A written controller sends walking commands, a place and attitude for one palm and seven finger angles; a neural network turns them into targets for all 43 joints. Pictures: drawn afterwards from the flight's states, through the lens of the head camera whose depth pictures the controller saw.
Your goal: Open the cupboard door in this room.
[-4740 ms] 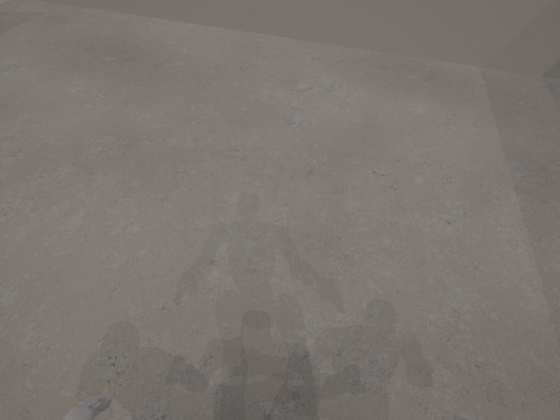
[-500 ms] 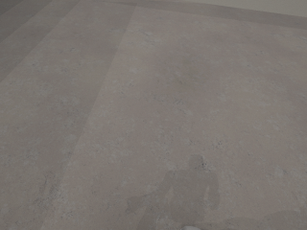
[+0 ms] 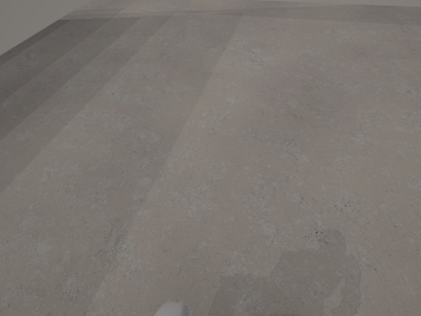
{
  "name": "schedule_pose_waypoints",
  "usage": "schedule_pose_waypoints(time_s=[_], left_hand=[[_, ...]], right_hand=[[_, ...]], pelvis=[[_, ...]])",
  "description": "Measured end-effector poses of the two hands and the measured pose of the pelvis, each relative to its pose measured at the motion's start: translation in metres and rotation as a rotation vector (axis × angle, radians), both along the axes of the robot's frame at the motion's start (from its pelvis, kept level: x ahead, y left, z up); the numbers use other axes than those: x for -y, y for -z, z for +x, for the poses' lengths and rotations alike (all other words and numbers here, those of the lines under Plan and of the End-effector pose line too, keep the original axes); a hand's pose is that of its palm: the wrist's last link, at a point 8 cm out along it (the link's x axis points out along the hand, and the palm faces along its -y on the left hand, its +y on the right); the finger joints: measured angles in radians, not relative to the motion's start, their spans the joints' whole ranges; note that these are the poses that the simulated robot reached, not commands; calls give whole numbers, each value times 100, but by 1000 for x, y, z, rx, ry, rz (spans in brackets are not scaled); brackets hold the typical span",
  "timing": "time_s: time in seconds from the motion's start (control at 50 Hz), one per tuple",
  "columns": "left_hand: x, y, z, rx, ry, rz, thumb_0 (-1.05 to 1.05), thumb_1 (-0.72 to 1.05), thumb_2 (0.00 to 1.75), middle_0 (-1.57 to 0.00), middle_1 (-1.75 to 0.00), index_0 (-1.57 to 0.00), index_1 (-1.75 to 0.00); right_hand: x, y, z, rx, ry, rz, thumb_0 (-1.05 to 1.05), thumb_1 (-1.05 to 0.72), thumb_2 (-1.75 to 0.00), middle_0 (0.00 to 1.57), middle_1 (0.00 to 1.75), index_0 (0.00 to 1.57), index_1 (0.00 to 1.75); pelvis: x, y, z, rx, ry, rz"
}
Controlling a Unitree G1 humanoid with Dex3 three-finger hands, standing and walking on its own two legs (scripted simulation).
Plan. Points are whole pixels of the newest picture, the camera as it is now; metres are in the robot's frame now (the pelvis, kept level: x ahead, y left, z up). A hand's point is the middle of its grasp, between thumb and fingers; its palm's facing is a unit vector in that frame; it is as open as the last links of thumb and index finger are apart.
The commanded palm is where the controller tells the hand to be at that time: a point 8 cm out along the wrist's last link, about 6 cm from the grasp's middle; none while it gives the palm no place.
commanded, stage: turn or walk to find it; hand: left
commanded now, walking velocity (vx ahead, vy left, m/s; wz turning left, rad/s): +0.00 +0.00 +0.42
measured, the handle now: out of the picture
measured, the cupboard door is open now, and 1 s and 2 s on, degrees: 0 0 0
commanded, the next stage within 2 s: none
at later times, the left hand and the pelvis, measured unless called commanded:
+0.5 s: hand out of the picture -0.05 +0.28 -0.18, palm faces +0.27 -0.94 -0.23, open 7.4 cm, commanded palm none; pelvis -0.04 +0.07 +0.00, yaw +12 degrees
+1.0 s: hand out of the picture -0.04 +0.22 -0.14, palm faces +0.39 -0.88 -0.28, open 7.4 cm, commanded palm none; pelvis -0.07 +0.00 +0.00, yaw +23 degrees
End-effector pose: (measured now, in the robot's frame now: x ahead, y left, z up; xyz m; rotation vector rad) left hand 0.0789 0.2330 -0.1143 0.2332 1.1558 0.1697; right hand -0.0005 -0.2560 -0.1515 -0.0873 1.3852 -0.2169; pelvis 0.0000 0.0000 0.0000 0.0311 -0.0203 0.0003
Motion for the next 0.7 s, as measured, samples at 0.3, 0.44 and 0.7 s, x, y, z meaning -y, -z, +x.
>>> schedule_pose_waypoints(time_s=[0.3, 0.44, 0.7], left_hand=[[-54, 46, -131, -185, -248, -61, 0, 90, 90, -20, -30, -20, -30], [-86, 43, -153, -210, -305, -71, 1, 91, 90, -20, -30, -19, -30], [-97, 19, -122, -35, -317, -30, 0, 90, 90, -19, -30, -19, -30]], right_hand=[[-54, -15, 101, 152, -279, -77, 1, -91, -90, 20, 30, 19, 30], [-99, -38, 121, 255, -356, -82, 0, -91, -90, 20, 30, 20, 30], [-102, -26, 69, 159, -361, -31, 0, -90, -90, 21, 30, 20, 30]], pelvis=[[-41, 17, -20, -6, -147, -43], [-62, 6, -32, 6, -179, -57], [-60, -1, -50, -5, -273, -50]])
